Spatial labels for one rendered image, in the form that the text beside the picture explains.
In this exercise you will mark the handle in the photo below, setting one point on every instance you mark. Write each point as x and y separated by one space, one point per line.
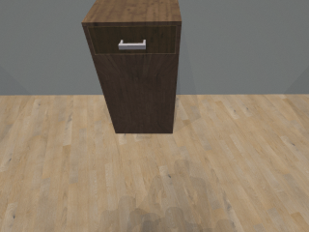
129 46

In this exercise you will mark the drawer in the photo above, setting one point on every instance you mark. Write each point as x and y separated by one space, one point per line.
159 38

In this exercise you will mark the cabinet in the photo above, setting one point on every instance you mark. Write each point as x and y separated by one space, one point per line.
139 88

